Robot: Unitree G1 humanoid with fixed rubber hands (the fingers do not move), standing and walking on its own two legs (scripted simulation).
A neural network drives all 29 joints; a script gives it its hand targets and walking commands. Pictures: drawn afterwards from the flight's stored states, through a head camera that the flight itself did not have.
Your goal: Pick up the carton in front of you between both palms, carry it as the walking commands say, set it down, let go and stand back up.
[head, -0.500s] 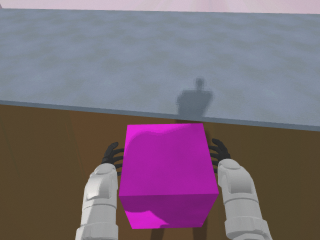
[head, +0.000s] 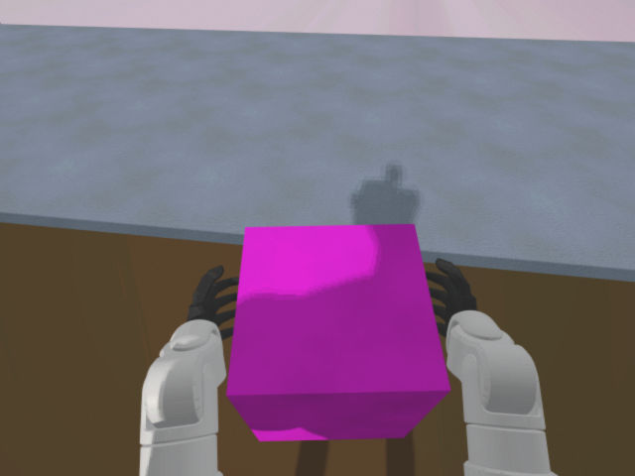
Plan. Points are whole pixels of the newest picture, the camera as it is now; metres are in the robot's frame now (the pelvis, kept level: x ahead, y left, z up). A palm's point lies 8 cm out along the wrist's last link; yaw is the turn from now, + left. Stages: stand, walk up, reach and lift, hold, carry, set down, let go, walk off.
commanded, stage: carry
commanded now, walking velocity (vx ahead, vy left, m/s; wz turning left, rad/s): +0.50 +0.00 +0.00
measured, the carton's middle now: (330, 341) +0.30 +0.00 +0.03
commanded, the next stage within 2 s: none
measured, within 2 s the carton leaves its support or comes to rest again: neither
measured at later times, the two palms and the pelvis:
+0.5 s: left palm (211, 223) +0.49 +0.18 +0.09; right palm (397, 214) +0.50 -0.12 +0.09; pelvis +0.27 +0.02 -0.01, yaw -1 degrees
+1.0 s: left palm (246, 128) +0.81 +0.16 +0.10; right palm (382, 127) +0.80 -0.14 +0.10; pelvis +0.58 +0.01 +0.01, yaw -1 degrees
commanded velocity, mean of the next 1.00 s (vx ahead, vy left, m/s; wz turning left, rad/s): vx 0.50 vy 0.00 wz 0.00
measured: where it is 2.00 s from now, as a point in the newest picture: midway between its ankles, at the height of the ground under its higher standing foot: (321, 306)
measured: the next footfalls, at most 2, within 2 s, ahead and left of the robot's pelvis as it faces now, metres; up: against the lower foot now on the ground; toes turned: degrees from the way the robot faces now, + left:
right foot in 0.14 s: +0.10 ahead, -0.09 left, +0.00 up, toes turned -8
left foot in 0.50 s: +0.44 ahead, +0.11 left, +0.00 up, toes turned +9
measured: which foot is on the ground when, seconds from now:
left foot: down 0.00-0.16, up 0.18-0.48, down 0.50-1.00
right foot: down 0.00-0.04, up 0.06-0.12, down 0.14-0.52, up 0.54-1.00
